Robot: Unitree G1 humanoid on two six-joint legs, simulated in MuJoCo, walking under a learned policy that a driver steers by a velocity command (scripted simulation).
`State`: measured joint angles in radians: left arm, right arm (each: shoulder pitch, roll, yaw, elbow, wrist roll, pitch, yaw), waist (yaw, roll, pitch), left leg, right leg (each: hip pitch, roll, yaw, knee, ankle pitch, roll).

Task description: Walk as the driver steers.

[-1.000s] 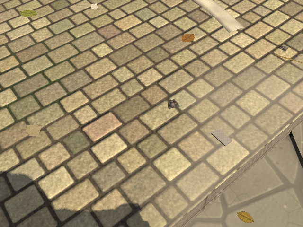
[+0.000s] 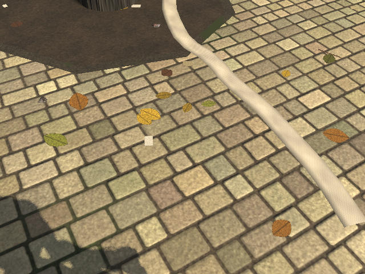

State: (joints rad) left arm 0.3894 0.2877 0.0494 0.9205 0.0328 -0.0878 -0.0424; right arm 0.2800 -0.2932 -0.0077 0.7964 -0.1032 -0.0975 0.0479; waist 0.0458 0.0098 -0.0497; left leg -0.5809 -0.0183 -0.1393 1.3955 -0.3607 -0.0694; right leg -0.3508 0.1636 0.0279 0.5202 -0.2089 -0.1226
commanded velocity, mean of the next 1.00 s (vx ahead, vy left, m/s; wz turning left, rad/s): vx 0.50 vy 0.00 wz -0.46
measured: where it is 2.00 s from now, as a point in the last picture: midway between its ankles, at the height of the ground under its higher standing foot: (250, 155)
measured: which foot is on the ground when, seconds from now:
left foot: up 0.00-0.24, down 0.26-0.74, up 0.76-1.00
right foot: down 0.00-0.26, up 0.28-0.72, down 0.74-1.00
